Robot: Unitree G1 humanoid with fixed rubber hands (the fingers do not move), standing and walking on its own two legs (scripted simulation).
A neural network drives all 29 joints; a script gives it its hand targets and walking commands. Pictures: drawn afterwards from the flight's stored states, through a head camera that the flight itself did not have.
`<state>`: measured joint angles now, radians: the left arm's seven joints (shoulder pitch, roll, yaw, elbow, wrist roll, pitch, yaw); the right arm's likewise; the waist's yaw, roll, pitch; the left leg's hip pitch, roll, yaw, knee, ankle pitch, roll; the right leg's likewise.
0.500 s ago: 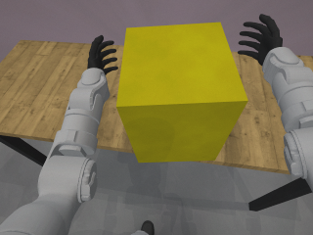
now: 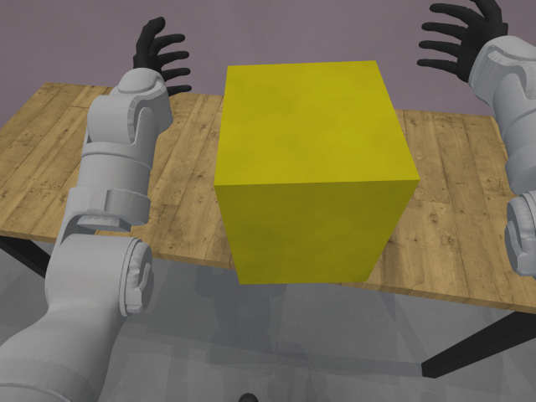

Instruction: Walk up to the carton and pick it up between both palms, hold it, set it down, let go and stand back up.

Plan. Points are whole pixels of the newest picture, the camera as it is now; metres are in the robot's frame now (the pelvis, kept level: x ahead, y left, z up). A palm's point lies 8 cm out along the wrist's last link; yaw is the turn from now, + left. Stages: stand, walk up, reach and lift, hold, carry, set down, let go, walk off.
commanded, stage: set down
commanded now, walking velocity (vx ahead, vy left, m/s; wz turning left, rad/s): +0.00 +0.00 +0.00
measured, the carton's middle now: (302, 181) +0.41 +0.03 +0.10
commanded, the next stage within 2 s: none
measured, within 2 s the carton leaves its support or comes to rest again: neither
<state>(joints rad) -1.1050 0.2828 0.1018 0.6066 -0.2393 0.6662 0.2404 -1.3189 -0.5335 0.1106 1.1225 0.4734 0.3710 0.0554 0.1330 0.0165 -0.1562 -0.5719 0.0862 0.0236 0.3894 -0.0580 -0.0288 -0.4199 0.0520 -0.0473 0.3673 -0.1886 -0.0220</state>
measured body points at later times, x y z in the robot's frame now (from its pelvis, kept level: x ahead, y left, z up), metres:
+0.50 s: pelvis -0.01 +0.00 +0.00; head +0.04 +0.00 +0.45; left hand +0.40 +0.23 +0.19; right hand +0.47 -0.19 +0.20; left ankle +0.07 +0.14 -0.74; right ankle -0.02 -0.10 -0.74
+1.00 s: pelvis -0.01 -0.01 +0.00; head +0.02 +0.00 +0.45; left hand +0.35 +0.21 +0.15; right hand +0.42 -0.21 +0.16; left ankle +0.07 +0.14 -0.74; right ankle -0.02 -0.10 -0.74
